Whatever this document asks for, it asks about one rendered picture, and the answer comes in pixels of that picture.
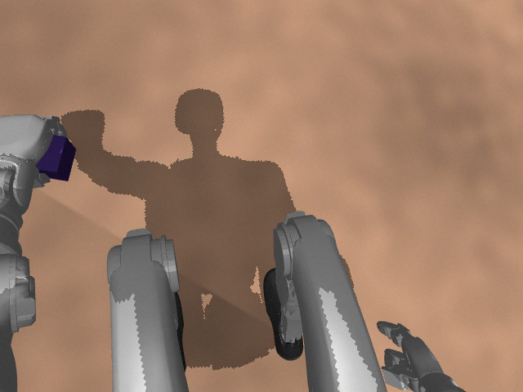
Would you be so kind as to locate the right robot arm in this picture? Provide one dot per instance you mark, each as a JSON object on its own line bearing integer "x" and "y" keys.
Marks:
{"x": 438, "y": 382}

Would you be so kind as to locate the left robot hand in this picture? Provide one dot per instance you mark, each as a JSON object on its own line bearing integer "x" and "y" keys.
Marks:
{"x": 27, "y": 137}

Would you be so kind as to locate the right robot foot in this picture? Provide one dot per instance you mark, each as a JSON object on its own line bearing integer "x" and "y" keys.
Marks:
{"x": 286, "y": 350}

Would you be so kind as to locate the cube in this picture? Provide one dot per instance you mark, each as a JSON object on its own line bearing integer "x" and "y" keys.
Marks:
{"x": 58, "y": 160}

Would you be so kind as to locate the right robot hand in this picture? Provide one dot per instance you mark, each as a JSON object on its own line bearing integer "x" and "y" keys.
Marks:
{"x": 404, "y": 370}

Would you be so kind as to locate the left robot arm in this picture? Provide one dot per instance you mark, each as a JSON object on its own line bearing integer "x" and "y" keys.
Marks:
{"x": 17, "y": 287}

